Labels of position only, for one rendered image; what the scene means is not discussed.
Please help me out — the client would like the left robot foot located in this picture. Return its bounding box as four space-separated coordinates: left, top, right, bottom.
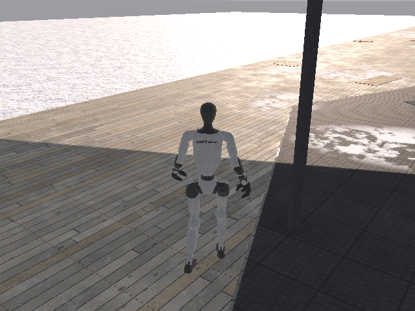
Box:
184 259 196 273

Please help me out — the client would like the right robot hand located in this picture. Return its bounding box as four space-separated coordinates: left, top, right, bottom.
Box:
236 182 251 198

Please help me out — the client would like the robot left forearm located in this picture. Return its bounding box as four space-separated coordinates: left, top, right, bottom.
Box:
172 155 182 174

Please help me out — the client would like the robot right upper arm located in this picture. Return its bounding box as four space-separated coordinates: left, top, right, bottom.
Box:
221 131 239 168

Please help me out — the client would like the left robot shin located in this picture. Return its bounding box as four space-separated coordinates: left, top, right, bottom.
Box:
187 218 198 265

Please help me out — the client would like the left robot hand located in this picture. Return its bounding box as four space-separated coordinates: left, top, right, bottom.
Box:
172 170 187 181

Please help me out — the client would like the robot left upper arm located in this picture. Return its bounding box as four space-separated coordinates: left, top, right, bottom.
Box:
176 130 195 165

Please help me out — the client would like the robot right forearm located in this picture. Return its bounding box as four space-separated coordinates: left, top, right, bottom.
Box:
233 158 248 185

